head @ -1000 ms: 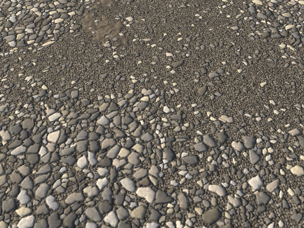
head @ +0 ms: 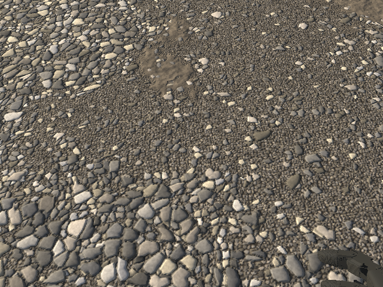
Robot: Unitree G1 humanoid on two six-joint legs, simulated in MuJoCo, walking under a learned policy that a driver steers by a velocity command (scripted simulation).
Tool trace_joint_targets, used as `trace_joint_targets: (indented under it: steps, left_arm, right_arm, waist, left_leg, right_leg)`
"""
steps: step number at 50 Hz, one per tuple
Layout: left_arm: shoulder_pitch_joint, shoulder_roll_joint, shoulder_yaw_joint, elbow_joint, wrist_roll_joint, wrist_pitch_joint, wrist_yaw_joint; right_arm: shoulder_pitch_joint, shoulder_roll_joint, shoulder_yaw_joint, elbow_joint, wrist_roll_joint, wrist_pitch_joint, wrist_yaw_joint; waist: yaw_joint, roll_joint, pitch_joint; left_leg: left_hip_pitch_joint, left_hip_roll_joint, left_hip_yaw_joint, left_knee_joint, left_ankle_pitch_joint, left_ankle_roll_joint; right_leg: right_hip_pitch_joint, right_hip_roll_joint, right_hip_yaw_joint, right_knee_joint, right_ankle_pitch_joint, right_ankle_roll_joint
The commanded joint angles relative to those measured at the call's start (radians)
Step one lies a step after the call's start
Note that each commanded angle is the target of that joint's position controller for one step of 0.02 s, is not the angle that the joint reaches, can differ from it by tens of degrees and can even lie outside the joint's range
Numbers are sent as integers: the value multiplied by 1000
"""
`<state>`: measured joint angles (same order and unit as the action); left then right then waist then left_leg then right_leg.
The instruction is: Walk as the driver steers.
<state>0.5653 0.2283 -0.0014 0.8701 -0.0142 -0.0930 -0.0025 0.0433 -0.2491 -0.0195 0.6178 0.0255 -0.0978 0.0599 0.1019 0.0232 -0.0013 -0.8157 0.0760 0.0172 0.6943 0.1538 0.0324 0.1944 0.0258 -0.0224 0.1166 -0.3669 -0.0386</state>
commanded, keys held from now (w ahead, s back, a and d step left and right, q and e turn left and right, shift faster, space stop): w+shift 0.18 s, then w+e+shift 0.82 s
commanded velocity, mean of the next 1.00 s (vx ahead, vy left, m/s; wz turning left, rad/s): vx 0.99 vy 0.00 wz -0.59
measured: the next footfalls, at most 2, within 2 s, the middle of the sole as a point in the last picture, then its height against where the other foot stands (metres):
left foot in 0.12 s outside the picture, level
right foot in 0.60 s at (259, 213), level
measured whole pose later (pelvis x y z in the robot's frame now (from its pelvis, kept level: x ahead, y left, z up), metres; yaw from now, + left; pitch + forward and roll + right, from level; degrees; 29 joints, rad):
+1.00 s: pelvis +0.91 -0.11 +0.00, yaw -37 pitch +1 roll +1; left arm 0.43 0.27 0.07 0.75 -0.05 -0.06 0.01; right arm -0.05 -0.27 -0.02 0.54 0.02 -0.14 0.01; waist 0.13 0.03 0.03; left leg -0.57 0.01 -0.17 0.48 0.04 -0.06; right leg 0.03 0.15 0.34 0.47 -0.47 -0.12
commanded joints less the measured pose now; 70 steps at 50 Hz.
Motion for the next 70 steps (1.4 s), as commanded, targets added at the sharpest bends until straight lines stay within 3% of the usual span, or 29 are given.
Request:
trace_joint_targets:
  steps: [1, 3, 5, 6, 7, 8, 9, 11, 13, 15, 18, 23, 26, 29, 30, 31, 32, 33, 35, 38, 42, 48, 51, 52, 53, 54, 57, 61, 70]
  left_arm:
    - [-13, 182, 37, -30, -7, 0, 12]
    - [-6, 222, 46, -12, 13, 14, 19]
    - [-48, 252, 55, -2, 37, 42, 26]
    - [-89, 230, 45, -35, 48, 43, 33]
    - [63, 18, -6, -70, 33, 11, 7]
    - [-38, 130, 12, -66, -15, -34, -2]
    - [-201, 177, 33, -128, -63, -50, -5]
    - [-291, 129, 22, -153, -46, -52, -8]
    - [-209, 104, 30, -127, -41, -3, -13]
    - [-206, 75, 28, -122, -36, 39, -7]
    - [-332, 88, 31, -171, -22, 48, 3]
    - [-519, 67, 23, -233, -19, 14, -44]
    - [-567, 126, 48, -279, -26, 6, -79]
    - [-186, 249, 111, -220, -39, 44, -71]
    - [49, 310, 145, -158, -34, 64, -52]
    - [40, 377, 161, -148, -25, 85, -37]
    - [-63, 320, 129, -206, 11, 50, -38]
    - [-48, 230, 118, -227, 17, 32, -35]
    - [-139, 184, 103, -220, 16, -6, -51]
    - [-257, 182, 99, -247, -2, -5, -32]
    - [-229, 174, 94, -224, -19, 7, 8]
    - [-169, 179, 111, -174, -40, 22, 21]
    - [-218, 176, 112, -186, -9, 37, 13]
    - [-244, 98, 81, -223, 28, 40, 3]
    - [-41, -6, 45, -269, -40, 28, -3]
    - [-77, 87, 43, -246, -77, 36, 11]
    - [-355, 163, 68, -288, 1, 41, 5]
    - [-367, 93, 59, -328, -38, 76, -15]
    - [-611, 107, 46, -400, -24, 47, -72]
  right_arm:
    - [-208, -52, -11, -126, 9, -32, 29]
    - [-175, -97, -29, -135, 11, -23, 24]
    - [149, -179, -70, -63, 21, 3, -6]
    - [414, -224, -86, 14, 16, 20, -25]
    - [476, -310, -103, 40, -12, 6, -23]
    - [534, -209, -87, 72, -12, 2, -31]
    - [455, -168, -71, 84, -24, 0, -37]
    - [317, -121, -61, 86, -46, -14, -32]
    - [228, -47, -42, 97, -54, -28, -24]
    - [190, -58, -47, 120, -24, -39, -20]
    - [186, -88, -52, 135, -42, -51, -33]
    - [306, -146, -50, 171, -38, -57, -61]
    - [332, -216, -63, 172, -44, -19, -79]
    - [240, -294, -86, 132, -53, 36, -99]
    - [173, -285, -85, 108, -38, 31, -94]
    - [211, -87, -35, 66, -46, -17, -71]
    - [332, -53, -2, 2, 0, -70, -47]
    - [180, -150, -15, -15, 15, -97, -41]
    - [95, -127, -13, -44, -2, -95, -54]
    - [139, -139, -29, -28, -38, -57, -58]
    - [-75, -77, -8, -108, -55, -41, -66]
    - [-162, -138, -50, -153, 7, -55, -59]
    - [133, -218, -104, -99, 23, -66, -68]
    - [391, -251, -111, -63, 19, -52, -80]
    - [425, -336, -115, -35, -34, -50, -58]
    - [357, -245, -105, -55, -31, -42, -51]
    - [279, -157, -84, -14, -43, -13, -63]
    - [247, -78, -60, 67, -18, -25, -51]
    - [304, -206, -71, 148, -36, -16, -71]
  waist:
    - [-35, -109, 161]
    - [-89, -192, 79]
    - [-275, -244, -112]
    - [-380, -194, -261]
    - [-226, 191, -452]
    - [-301, 219, -522]
    - [-281, 191, -267]
    - [-182, -48, -59]
    - [-83, 25, -5]
    - [-52, 46, 77]
    - [-67, 26, 161]
    - [-147, -55, 170]
    - [-128, 12, 122]
    - [100, 132, -93]
    - [211, 82, -171]
    - [100, -382, -134]
    - [-28, -398, -360]
    - [46, -183, -287]
    - [-66, 101, -68]
    - [-150, 57, 32]
    - [-79, -2, 122]
    - [-17, -119, 63]
    - [-201, -140, -130]
    - [-301, -72, -325]
    - [-155, 448, -464]
    - [-184, 417, -352]
    - [-204, -6, -28]
    - [-128, 62, 52]
    - [-161, -34, 192]
  left_leg:
    - [107, -62, 53, -149, -23, 32]
    - [222, -130, 95, -138, -151, 66]
    - [595, -163, 106, -137, -218, 123]
    - [1033, -27, -53, -50, -300, 157]
    - [1444, 258, -656, -138, -796, 337]
    - [1434, 263, -901, -364, -947, 309]
    - [1270, 238, -732, -402, -827, 258]
    - [894, 187, -476, -454, -591, 217]
    - [680, 149, -328, -514, -534, 198]
    - [548, 144, -193, -577, -450, 165]
    - [474, 83, 17, -619, -249, 126]
    - [651, 81, 170, -645, -73, 58]
    - [901, 110, 211, -513, 485, 2]
    - [932, 162, 199, 1, 1051, 9]
    - [725, 109, 193, 339, 871, 6]
    - [291, -151, 149, 870, -481, -54]
    - [10, -200, -149, 1044, -689, -34]
    - [5, -132, -206, 938, -589, 32]
    - [59, -60, -193, 706, -511, 47]
    - [191, -16, -187, 518, -477, -20]
    - [292, -41, -99, 120, -246, -93]
    - [497, -99, -148, -213, -55, -110]
    - [786, -67, -128, -183, -199, -46]
    - [1138, 91, -276, -78, -419, -5]
    - [1397, 347, -931, -344, -871, 177]
    - [1315, 352, -1041, -414, -1152, 169]
    - [924, 214, -523, -415, -596, 92]
    - [768, 172, -252, -471, -372, 86]
    - [792, 116, 172, -552, 156, 0]
  right_leg:
    - [-105, -244, 39, -40, 646, -117]
    - [-2, -275, 30, 104, 1147, -109]
    - [-36, -281, 6, 487, 1477, -84]
    - [-345, -253, 24, 815, 1211, -72]
    - [-814, -22, 102, 1252, 191, -20]
    - [-896, 8, 219, 1339, -61, -56]
    - [-997, -49, 184, 1368, -35, -68]
    - [-947, -128, 161, 1266, 60, -65]
    - [-835, -188, 173, 1216, 114, -44]
    - [-843, -216, 167, 1176, 123, -16]
    - [-906, -195, 141, 1033, 325, 15]
    - [-854, -133, 4, 670, 657, -35]
    - [-820, -29, -116, 550, 563, -77]
    - [-441, 57, -137, 633, 303, -142]
    - [-106, 41, -41, 563, 306, -172]
    - [143, -89, 246, 536, 344, -293]
    - [310, -281, 903, 256, -242, -487]
    - [231, -264, 931, 133, -347, -391]
    - [-93, -211, 789, 111, -164, -323]
    - [-368, -92, 581, 95, 79, -312]
    - [-599, 2, 413, 85, 219, -266]
    - [-484, -14, 498, 211, 108, -161]
    - [-381, -6, 459, 585, 481, -90]
    - [-567, 25, 382, 930, 319, -64]
    - [-912, 127, 282, 1263, -237, -24]
    - [-1056, -3, 230, 1373, -112, -22]
    - [-1016, -97, 147, 1292, 47, -21]
    - [-1007, -190, 137, 1226, 65, -37]
    - [-951, -118, -61, 746, 441, -57]
Velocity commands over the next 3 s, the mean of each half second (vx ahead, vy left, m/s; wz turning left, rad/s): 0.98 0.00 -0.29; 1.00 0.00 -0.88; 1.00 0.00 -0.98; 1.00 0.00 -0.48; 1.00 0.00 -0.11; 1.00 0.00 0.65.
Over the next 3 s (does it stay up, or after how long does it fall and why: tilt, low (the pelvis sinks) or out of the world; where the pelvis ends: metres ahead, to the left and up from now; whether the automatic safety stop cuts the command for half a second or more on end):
stays up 1.58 -1.73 -0.03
